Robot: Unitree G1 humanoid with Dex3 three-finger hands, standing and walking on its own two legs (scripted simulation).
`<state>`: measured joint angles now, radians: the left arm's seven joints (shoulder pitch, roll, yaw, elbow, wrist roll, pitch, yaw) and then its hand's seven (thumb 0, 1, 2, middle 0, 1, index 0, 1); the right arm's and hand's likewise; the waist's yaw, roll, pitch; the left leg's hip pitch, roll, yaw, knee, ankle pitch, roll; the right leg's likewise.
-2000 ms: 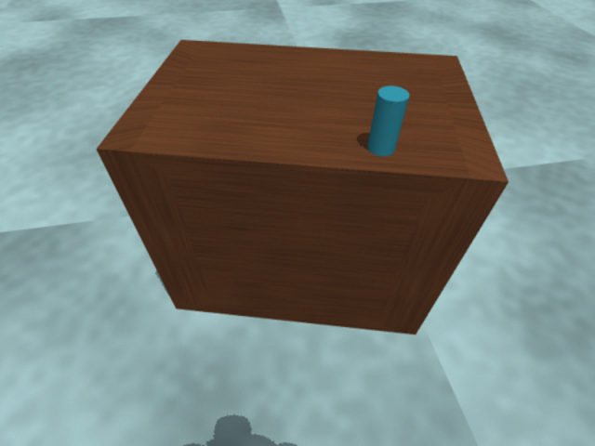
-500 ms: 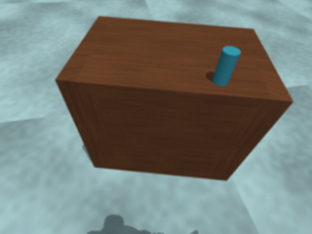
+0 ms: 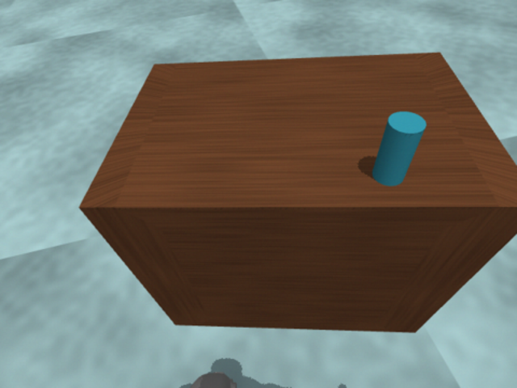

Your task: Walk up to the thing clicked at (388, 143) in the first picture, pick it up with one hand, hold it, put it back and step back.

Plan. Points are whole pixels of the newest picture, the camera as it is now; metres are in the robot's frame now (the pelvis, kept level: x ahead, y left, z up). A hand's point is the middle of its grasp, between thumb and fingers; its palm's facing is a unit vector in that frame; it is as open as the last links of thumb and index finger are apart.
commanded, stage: walk up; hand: right
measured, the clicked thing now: (396, 150) +0.52 -0.25 +0.05
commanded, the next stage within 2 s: stand in 1.54 s
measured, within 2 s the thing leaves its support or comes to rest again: neither
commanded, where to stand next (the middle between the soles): +0.14 +0.03 m, yaw -1 degrees
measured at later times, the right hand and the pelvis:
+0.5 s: hand (394, 369) +0.19 -0.22 -0.16, palm faces +0.01 +0.93 -0.36, open 7.4 cm; pelvis +0.07 +0.04 -0.02, yaw -3 degrees
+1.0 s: hand out of the picture +0.14 -0.23 -0.15, palm faces -0.01 +0.93 -0.37, open 7.4 cm; pelvis +0.07 +0.04 +0.00, yaw -1 degrees
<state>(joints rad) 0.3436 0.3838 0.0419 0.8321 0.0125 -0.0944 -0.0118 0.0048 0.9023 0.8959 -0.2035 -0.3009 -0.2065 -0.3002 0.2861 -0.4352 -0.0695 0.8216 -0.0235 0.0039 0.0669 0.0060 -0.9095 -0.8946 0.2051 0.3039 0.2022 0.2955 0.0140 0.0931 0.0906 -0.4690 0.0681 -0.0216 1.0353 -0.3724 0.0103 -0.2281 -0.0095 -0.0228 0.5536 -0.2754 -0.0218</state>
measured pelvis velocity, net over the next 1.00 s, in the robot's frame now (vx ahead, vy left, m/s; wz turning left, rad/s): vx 0.07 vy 0.04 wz -0.02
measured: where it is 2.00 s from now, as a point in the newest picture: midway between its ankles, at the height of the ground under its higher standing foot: outside the picture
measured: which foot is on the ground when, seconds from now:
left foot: up 0.00-0.14, down 0.16-1.00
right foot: down 0.00-0.16, up 0.18-0.38, down 0.40-1.00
